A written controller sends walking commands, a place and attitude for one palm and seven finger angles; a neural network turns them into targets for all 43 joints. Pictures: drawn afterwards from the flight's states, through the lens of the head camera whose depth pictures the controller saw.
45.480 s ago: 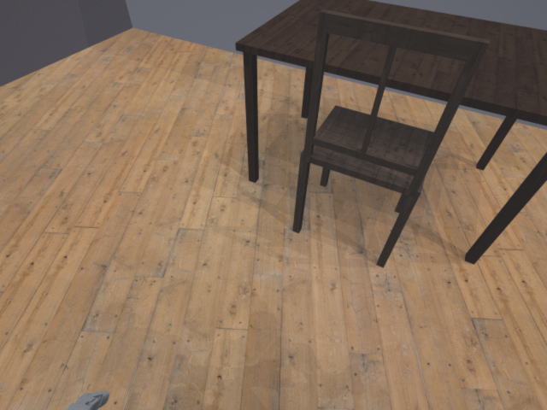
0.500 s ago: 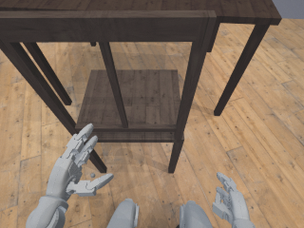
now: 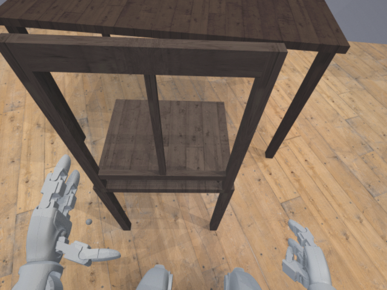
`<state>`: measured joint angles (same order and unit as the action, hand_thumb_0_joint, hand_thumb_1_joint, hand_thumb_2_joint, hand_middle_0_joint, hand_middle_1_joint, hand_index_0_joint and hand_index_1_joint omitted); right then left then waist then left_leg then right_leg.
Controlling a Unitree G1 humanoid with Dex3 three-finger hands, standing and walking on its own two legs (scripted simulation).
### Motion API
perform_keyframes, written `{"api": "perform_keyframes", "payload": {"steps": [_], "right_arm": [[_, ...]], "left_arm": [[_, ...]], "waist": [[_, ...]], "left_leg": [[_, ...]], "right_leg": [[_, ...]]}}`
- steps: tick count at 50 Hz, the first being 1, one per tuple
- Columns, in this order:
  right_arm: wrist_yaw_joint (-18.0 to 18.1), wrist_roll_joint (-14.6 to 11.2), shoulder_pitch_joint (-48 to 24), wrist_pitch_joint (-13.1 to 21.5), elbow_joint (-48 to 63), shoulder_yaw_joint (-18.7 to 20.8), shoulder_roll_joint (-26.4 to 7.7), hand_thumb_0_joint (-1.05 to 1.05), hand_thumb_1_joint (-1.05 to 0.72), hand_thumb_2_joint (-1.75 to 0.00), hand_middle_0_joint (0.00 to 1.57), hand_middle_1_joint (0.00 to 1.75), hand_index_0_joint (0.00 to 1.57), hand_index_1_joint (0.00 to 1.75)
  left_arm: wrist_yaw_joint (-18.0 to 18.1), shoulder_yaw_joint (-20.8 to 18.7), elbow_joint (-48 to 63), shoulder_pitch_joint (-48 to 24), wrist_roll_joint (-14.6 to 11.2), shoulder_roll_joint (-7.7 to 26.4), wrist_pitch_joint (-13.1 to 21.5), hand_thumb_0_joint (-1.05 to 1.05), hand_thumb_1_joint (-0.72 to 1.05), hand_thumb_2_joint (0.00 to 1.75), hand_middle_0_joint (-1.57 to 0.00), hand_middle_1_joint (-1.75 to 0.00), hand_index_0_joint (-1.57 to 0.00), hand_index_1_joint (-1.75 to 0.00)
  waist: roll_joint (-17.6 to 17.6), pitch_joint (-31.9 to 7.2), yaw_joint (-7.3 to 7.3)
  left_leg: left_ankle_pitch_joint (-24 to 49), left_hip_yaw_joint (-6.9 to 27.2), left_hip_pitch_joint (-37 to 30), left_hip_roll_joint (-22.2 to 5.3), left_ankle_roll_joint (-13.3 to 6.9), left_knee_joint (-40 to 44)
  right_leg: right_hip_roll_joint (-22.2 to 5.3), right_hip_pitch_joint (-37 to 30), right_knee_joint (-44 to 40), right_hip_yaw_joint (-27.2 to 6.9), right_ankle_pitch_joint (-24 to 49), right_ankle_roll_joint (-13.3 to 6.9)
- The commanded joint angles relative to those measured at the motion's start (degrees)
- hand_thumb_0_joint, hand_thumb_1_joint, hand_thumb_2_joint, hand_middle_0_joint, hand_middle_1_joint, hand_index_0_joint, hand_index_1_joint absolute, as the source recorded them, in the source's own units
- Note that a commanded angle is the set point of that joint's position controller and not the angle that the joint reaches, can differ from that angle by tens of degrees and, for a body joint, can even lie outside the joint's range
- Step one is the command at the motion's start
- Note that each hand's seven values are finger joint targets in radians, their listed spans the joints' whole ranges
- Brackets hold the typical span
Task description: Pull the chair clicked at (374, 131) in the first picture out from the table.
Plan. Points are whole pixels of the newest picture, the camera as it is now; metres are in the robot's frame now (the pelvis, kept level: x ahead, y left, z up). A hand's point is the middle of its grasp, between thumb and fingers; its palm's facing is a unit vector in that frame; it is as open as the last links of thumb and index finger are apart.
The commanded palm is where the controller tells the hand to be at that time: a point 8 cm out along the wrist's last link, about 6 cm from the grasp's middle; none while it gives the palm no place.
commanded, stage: raise the hand toward the chair's back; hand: left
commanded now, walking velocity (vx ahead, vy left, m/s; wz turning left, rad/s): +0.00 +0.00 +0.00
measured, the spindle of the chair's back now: (158, 135) +0.43 +0.11 +0.05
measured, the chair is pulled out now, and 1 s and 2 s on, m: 0.25 0.25 0.25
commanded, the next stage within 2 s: aim the fingers beside a spindle in 0.84 s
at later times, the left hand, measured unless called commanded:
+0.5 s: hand (96, 208) +0.26 +0.20 +0.04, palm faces +0.03 -1.00 -0.05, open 17.0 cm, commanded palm +0.23 +0.26 +0.06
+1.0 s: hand (93, 208) +0.25 +0.20 +0.06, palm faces +0.11 -0.99 -0.07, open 16.9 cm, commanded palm +0.23 +0.24 +0.05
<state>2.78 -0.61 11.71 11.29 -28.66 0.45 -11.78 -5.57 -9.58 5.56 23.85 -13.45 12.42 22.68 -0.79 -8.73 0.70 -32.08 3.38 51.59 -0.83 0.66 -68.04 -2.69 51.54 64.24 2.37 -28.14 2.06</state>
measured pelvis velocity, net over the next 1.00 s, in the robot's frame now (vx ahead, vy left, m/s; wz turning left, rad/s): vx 0.01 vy -0.01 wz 0.01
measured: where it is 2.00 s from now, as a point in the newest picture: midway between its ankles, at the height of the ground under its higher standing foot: outside the picture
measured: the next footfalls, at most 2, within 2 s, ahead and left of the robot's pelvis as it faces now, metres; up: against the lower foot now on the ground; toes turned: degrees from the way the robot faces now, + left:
none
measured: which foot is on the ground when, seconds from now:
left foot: down 0.00-1.00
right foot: down 0.00-1.00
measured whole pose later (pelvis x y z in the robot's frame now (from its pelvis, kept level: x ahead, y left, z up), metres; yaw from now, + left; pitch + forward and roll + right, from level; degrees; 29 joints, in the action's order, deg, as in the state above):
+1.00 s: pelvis +0.01 -0.01 +0.01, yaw +1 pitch +15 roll -2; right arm 3.0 -0.9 12.9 10.7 -30.4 -0.3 -13.5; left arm -11.4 -12.8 -3.7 16.5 -15.0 13.2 23.6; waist -1.6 -8.1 0.5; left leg -31.2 4.1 49.3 -1.0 1.8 -65.0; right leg -2.5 49.6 62.5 3.2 -28.2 1.0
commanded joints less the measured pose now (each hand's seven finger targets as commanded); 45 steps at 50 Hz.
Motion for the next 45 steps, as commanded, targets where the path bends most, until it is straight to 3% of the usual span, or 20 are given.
{"api": "perform_keyframes", "payload": {"steps": [1, 4, 6, 8, 11, 12, 14, 17, 21, 25, 26, 29, 31, 32, 33, 36, 40, 41, 45], "right_arm": [[0.0, -0.2, -1.0, 1.8, 7.4, 2.5, -9.4, 0.00, -0.90, -0.90, 0.20, 0.30, 0.20, 0.30], [0.5, -0.8, -0.4, 1.7, 8.5, 2.4, -10.6, 0.00, -0.90, -0.90, 0.20, 0.30, 0.20, 0.30], [1.0, -0.9, -0.1, 1.8, 8.9, 2.4, -10.6, 0.00, -0.90, -0.90, 0.20, 0.30, 0.20, 0.30], [1.3, -0.9, -0.1, 2.0, 9.1, 2.3, -9.9, 0.00, -0.90, -0.90, 0.20, 0.30, 0.20, 0.30], [1.4, -0.4, -0.3, 2.4, 7.9, 2.2, -8.7, 0.00, -0.90, -0.90, 0.20, 0.30, 0.20, 0.30], [1.2, -0.3, -0.1, 2.5, 7.5, 2.1, -8.4, 0.00, -0.90, -0.90, 0.20, 0.30, 0.20, 0.30], [0.8, -0.2, -0.2, 2.3, 6.5, 2.0, -8.5, 0.00, -0.90, -0.90, 0.20, 0.30, 0.20, 0.30], [0.6, -0.5, 0.0, 2.1, 6.0, 2.3, -9.8, 0.00, -0.90, -0.90, 0.20, 0.30, 0.20, 0.30], [1.0, -1.3, 0.2, 2.2, 7.3, 2.8, -10.8, 0.00, -0.90, -0.90, 0.20, 0.30, 0.20, 0.30], [1.2, -0.9, 0.5, 2.6, 7.6, 3.0, -9.8, 0.00, -0.90, -0.90, 0.20, 0.30, 0.20, 0.30], [1.1, -0.6, 0.3, 2.6, 7.1, 3.0, -9.5, 0.00, -0.90, -0.90, 0.20, 0.30, 0.20, 0.30], [0.6, -0.2, 0.2, 2.8, 5.9, 2.9, -8.8, 0.00, -0.90, -0.90, 0.20, 0.30, 0.20, 0.30], [0.4, -0.1, 0.1, 2.5, 5.5, 2.9, -9.3, 0.00, -0.90, -0.90, 0.20, 0.30, 0.20, 0.30], [0.3, -0.3, 0.0, 2.4, 5.6, 3.0, -9.6, 0.00, -0.90, -0.90, 0.20, 0.30, 0.20, 0.30], [0.2, -0.3, 0.1, 2.2, 5.7, 2.9, -10.0, 0.00, -0.90, -0.90, 0.20, 0.30, 0.20, 0.30], [0.6, -0.9, 0.1, 2.0, 6.9, 3.0, -10.5, 0.00, -0.90, -0.90, 0.20, 0.30, 0.20, 0.30], [1.1, -1.0, 0.2, 2.2, 7.5, 3.0, -9.9, 0.00, -0.90, -0.90, 0.20, 0.30, 0.20, 0.30], [1.2, -0.8, 0.0, 2.2, 7.3, 2.9, -9.7, 0.00, -0.90, -0.90, 0.20, 0.30, 0.20, 0.30], [1.0, -0.5, -0.4, 2.4, 6.2, 2.6, -9.1, 0.00, -0.90, -0.90, 0.20, 0.30, 0.20, 0.30]], "left_arm": [[-1.6, 0.9, 3.7, -4.3, 1.4, 3.0, 3.3, 0.00, -0.50, 0.30, -0.06, -0.08, -0.06, -0.08], [-5.9, 0.3, 2.9, -7.3, 1.0, 5.7, 1.5, 0.00, -0.50, 0.30, -0.06, -0.08, -0.06, -0.08], [-7.2, -3.0, 4.9, -8.4, -0.1, 8.7, 0.7, 0.00, -0.50, 0.30, -0.06, -0.08, -0.06, -0.08], [-7.0, -6.4, 9.4, -9.7, -1.4, 10.8, 0.9, 0.00, -0.50, 0.30, -0.06, -0.08, -0.06, -0.08], [-4.3, -10.1, 12.4, -9.3, -2.3, 12.3, 3.0, 0.00, -0.50, 0.30, -0.06, -0.08, -0.06, -0.08], [-3.6, -8.9, 12.1, -8.9, -2.2, 10.5, 3.5, 0.00, -0.50, 0.30, -0.06, -0.08, -0.06, -0.08], [-3.2, -7.2, 7.4, -9.3, -2.0, 8.2, 3.7, 0.00, -0.50, 0.30, -0.06, -0.08, -0.06, -0.08], [-5.3, -5.2, 0.3, -9.7, -1.4, 7.1, 2.3, 0.00, -0.50, 0.30, -0.06, -0.08, -0.06, -0.08], [-9.2, -4.8, -0.7, -8.4, -2.4, 7.9, -0.6, 0.00, -0.50, 0.30, -0.06, -0.08, -0.06, -0.08], [-7.2, -9.1, 7.1, -9.6, -3.0, 11.4, 1.3, 0.00, -0.50, 0.30, -0.06, -0.08, -0.06, -0.08], [-5.8, -10.7, 7.3, -9.3, -2.7, 12.7, 2.1, 0.00, -0.50, 0.30, -0.06, -0.08, -0.06, -0.08], [-3.2, -9.2, 6.3, -9.9, -2.6, 9.6, 5.2, 0.00, -0.50, 0.30, -0.06, -0.08, -0.06, -0.08], [-3.1, -8.2, 2.2, -9.7, -1.7, 8.8, 5.5, 0.00, -0.50, 0.30, -0.06, -0.08, -0.06, -0.08], [-3.6, -6.7, 1.1, -9.8, -1.3, 7.8, 5.4, 0.00, -0.50, 0.30, -0.06, -0.08, -0.06, -0.08], [-4.4, -6.0, -0.5, -10.0, -1.2, 7.7, 4.9, 0.00, -0.50, 0.30, -0.06, -0.08, -0.06, -0.08], [-7.2, -4.7, -0.7, -9.6, -1.3, 7.9, 2.8, 0.00, -0.50, 0.30, -0.06, -0.08, -0.06, -0.08], [-7.7, -7.8, 5.2, -10.0, -2.7, 10.5, 2.4, 0.00, -0.50, 0.30, -0.06, -0.08, -0.06, -0.08], [-7.1, -9.0, 5.5, -10.2, -3.0, 11.4, 2.8, 0.00, -0.50, 0.30, -0.06, -0.08, -0.06, -0.08], [-5.0, -8.2, 3.8, -11.3, -2.6, 9.2, 4.9, 0.00, -0.50, 0.30, -0.06, -0.08, -0.06, -0.08]], "waist": [[-0.9, -5.3, 2.07], [-0.7, -7.8, 1.59], [-1.3, -11.1, 0.62], [-3.3, -14.9, -0.52], [-4.7, -16.9, -1.66], [-6.2, -16.3, -1.22], [-4.3, -11.9, 0.13], [-2.0, -8.7, 1.18], [-0.2, -11.6, 0.44], [-2.6, -16.1, -1.15], [-2.8, -15.8, -1.46], [-2.6, -13.0, -0.39], [-0.9, -10.2, 0.30], [-2.6, -9.7, 0.61], [-1.6, -9.2, 0.90], [-1.6, -10.9, 0.73], [-1.5, -15.8, -0.47], [-0.7, -15.6, -0.53], [-1.4, -11.3, 0.24]], "left_leg": [[12.4, -0.5, -5.3, 0.8, -0.8, 12.0], [10.3, -0.7, -6.0, 1.1, -1.0, 12.6], [12.5, -0.9, -7.6, 1.4, -1.1, 12.9], [16.3, -1.0, -10.4, 1.4, -1.0, 13.3], [22.4, -0.9, -12.5, 1.2, -0.6, 12.9], [23.7, -0.9, -13.2, 1.2, -0.3, 12.9], [21.1, -1.0, -11.0, 1.1, -0.3, 12.7], [17.0, -1.2, -7.8, 1.1, -0.6, 12.7], [16.3, -1.7, -8.4, 1.4, -1.1, 13.7], [22.1, -1.8, -11.4, 1.4, -0.9, 14.2], [22.8, -1.7, -11.2, 1.3, -0.8, 13.9], [22.0, -1.8, -10.4, 1.2, -0.7, 13.2], [19.2, -1.9, -8.1, 1.1, -0.8, 12.8], [18.2, -2.2, -8.1, 1.2, -0.8, 12.6], [16.3, -2.1, -7.5, 1.2, -0.8, 12.8], [15.9, -2.4, -8.0, 1.4, -1.2, 13.2], [19.7, -2.5, -10.2, 1.6, -1.3, 13.3], [20.1, -2.3, -9.6, 1.6, -1.4, 13.0], [17.4, -2.0, -8.3, 1.5, -1.1, 12.7]], "right_leg": [[2.9, -4.4, -7.7, 3.7, 5.8, -3.1], [2.8, -6.2, -8.8, 2.9, 4.5, -3.2], [2.8, -9.2, -9.2, 2.5, 6.6, -3.2], [2.7, -12.0, -9.3, 2.4, 9.9, -3.3], [2.8, -13.5, -8.2, 2.7, 14.7, -3.4], [2.8, -12.5, -8.0, 3.0, 15.3, -3.4], [2.8, -10.4, -8.5, 3.3, 13.6, -3.1], [2.7, -9.3, -9.3, 3.0, 10.9, -3.0], [2.6, -13.0, -11.1, 2.1, 11.1, -2.9], [2.4, -16.1, -10.1, 2.2, 16.2, -2.9], [2.5, -16.0, -9.7, 2.3, 16.7, -3.0], [2.5, -13.5, -9.4, 2.4, 16.0, -2.9], [2.5, -11.8, -9.5, 2.4, 13.4, -2.9], [2.4, -10.7, -9.4, 2.3, 12.7, -2.9], [2.3, -10.1, -9.7, 2.3, 11.0, -2.8], [2.3, -12.2, -10.7, 1.6, 11.2, -2.9], [2.1, -16.3, -10.7, 1.2, 15.7, -2.7], [2.2, -16.7, -10.6, 1.1, 16.4, -2.6], [2.2, -12.6, -10.3, 1.6, 12.6, -2.6]]}}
